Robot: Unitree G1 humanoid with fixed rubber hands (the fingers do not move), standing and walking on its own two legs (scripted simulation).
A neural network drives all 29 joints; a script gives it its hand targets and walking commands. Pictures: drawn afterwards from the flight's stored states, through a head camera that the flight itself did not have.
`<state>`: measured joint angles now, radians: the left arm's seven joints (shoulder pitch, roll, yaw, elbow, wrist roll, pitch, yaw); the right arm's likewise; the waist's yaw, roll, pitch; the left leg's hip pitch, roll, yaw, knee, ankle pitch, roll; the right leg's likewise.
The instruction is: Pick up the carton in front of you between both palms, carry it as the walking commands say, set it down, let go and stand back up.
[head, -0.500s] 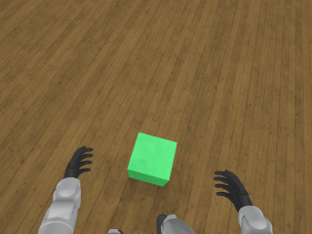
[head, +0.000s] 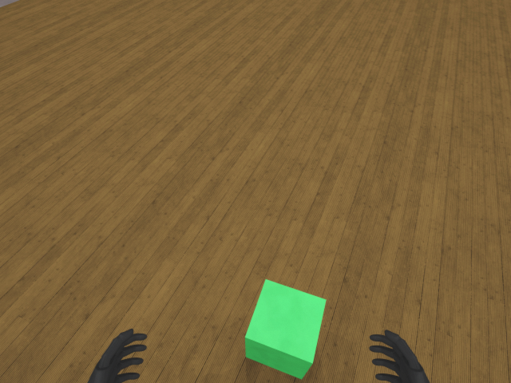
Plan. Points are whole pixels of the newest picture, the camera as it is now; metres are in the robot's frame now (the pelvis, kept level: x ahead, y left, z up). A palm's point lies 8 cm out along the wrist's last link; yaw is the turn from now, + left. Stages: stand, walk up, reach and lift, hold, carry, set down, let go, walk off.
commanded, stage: let go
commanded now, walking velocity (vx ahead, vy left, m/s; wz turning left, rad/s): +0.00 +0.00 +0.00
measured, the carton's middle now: (283, 329) +0.41 -0.09 -0.65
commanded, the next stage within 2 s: stand in 0.30 s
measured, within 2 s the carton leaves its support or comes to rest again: neither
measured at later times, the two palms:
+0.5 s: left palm out of the picture +0.10 +0.25 -0.08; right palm out of the picture +0.11 -0.31 -0.10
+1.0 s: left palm out of the picture +0.11 +0.26 -0.09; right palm out of the picture +0.13 -0.33 -0.11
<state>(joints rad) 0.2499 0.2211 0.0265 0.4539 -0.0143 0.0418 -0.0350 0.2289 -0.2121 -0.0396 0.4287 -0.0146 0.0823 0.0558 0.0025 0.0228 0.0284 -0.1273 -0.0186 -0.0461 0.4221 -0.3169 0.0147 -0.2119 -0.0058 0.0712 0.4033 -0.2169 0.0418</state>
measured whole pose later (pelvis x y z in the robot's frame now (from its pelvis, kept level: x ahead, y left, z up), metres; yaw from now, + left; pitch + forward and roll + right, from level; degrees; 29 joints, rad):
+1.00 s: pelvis +0.00 -0.04 -0.01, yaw +1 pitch -1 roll +0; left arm 0.15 0.32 0.05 0.84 0.03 0.01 0.01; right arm 0.17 -0.36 -0.01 0.81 -0.03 0.00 -0.04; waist 0.01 0.04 0.03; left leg -0.11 0.02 -0.07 0.46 -0.34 -0.04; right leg -0.22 0.02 0.03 0.52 -0.29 -0.01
